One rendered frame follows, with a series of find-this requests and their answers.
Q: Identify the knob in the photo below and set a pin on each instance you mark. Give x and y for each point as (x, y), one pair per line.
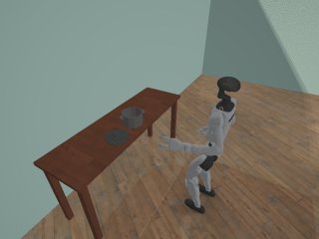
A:
(116, 134)

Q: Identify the left robot upper arm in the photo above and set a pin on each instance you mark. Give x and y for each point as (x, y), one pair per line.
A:
(216, 122)

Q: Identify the pot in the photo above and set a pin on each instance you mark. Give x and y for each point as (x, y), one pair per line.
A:
(132, 117)

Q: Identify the right robot upper arm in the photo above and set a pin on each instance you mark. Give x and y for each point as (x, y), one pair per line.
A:
(234, 101)

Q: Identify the right robot shin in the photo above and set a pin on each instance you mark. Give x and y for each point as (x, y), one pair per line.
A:
(206, 178)

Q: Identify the right robot hand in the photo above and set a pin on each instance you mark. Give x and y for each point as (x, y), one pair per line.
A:
(201, 129)

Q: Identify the table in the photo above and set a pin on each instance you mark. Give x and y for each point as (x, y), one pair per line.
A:
(80, 159)

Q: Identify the left robot hand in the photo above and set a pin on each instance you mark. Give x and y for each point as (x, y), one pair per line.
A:
(173, 143)

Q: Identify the left robot foot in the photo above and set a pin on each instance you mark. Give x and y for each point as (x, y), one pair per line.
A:
(190, 204)

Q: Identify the left robot forearm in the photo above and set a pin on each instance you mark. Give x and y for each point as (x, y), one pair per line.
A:
(200, 149)

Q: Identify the lid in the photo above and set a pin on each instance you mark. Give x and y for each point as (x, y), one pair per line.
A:
(110, 139)

